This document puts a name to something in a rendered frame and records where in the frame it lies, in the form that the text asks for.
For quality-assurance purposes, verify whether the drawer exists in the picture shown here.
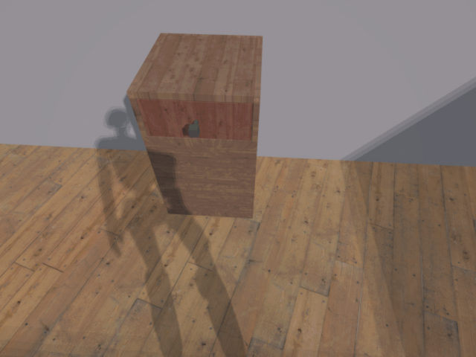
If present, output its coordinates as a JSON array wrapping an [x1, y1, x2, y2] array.
[[137, 99, 254, 141]]

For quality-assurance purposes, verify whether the cabinet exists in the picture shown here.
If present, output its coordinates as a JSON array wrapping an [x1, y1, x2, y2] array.
[[126, 33, 263, 219]]

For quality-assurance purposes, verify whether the handle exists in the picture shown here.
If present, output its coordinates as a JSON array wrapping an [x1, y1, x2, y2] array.
[[188, 120, 200, 138]]

